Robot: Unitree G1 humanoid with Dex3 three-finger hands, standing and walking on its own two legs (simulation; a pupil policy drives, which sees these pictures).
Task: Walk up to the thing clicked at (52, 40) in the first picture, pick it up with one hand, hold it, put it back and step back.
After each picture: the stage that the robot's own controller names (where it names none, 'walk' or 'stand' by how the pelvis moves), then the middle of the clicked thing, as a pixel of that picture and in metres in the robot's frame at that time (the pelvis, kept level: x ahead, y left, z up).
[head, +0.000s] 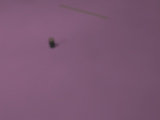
stand; (51, 42) +1.38 +0.33 -0.72
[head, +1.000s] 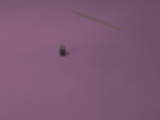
walk; (62, 50) +1.26 +0.12 -0.70
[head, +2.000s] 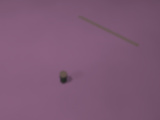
walk; (63, 77) +0.77 +0.13 -0.70
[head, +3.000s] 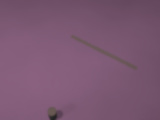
walk; (52, 114) +0.49 +0.18 -0.71
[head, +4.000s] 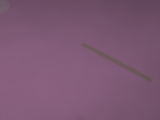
stand; out of the picture +0.40 +0.16 -0.70
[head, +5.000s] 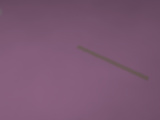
stand; out of the picture +0.38 +0.18 -0.72
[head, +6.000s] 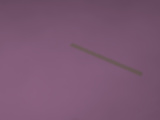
stand; out of the picture +0.36 +0.20 -0.72
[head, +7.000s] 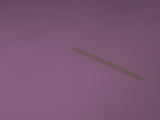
stand; out of the picture +0.36 +0.19 -0.73
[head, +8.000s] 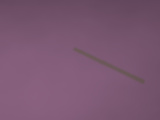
stand; out of the picture +0.35 +0.19 -0.73
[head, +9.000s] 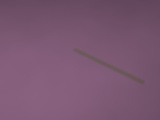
stand; out of the picture +0.36 +0.19 -0.73
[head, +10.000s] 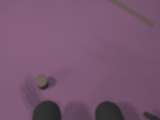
go down; (42, 82) +0.42 +0.19 -0.48
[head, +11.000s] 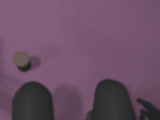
go down; (22, 62) +0.45 +0.22 -0.31
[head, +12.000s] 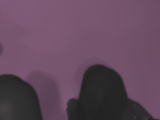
close in; out of the picture +0.43 +0.26 -0.24
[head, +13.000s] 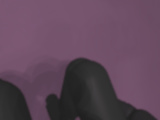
close; out of the picture +0.42 +0.28 -0.22
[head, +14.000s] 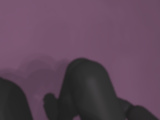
lift; out of the picture +0.41 +0.27 -0.22
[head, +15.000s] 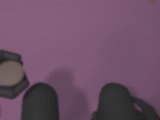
lift; (14, 78) +0.32 +0.22 -0.06
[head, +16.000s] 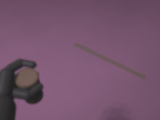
hold; (30, 87) +0.33 +0.17 +0.05
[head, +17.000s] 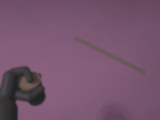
hold; (33, 89) +0.33 +0.17 +0.00
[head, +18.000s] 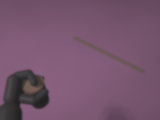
hold; (36, 92) +0.32 +0.16 +0.00
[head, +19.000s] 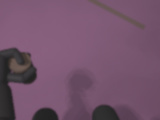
crouch; (24, 69) +0.39 +0.18 -0.07
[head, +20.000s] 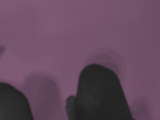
lower; out of the picture +0.44 +0.27 -0.18
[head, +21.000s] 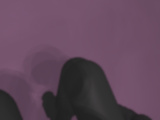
lower; out of the picture +0.43 +0.29 -0.23
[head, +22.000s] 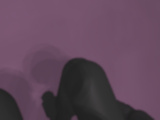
lower; out of the picture +0.43 +0.29 -0.23
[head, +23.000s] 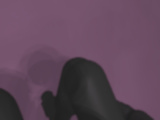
lower; out of the picture +0.43 +0.29 -0.23
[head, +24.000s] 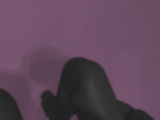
lower; out of the picture +0.43 +0.29 -0.23
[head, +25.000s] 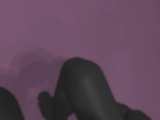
open; out of the picture +0.43 +0.27 -0.23
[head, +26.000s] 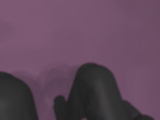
stand; out of the picture +0.43 +0.26 -0.25
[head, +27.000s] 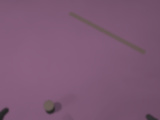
stand; (49, 107) +0.40 +0.17 -0.59
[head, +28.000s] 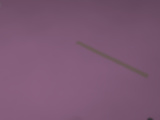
stand; out of the picture +0.40 +0.17 -0.66
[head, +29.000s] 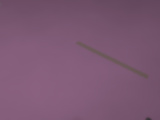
stand; out of the picture +0.39 +0.17 -0.67
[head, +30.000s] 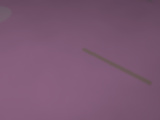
stand; out of the picture +0.41 +0.16 -0.72
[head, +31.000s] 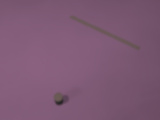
walk; (58, 99) +0.49 +0.13 -0.70
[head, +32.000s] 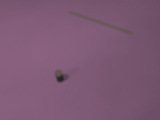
walk; (59, 76) +0.76 +0.23 -0.70
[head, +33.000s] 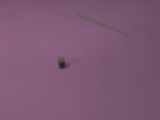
stand; (61, 63) +1.03 +0.20 -0.70
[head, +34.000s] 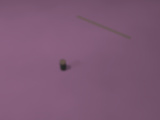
stand; (63, 65) +1.03 +0.17 -0.73
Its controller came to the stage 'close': yes
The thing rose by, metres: 0.72
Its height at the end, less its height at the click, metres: +0.00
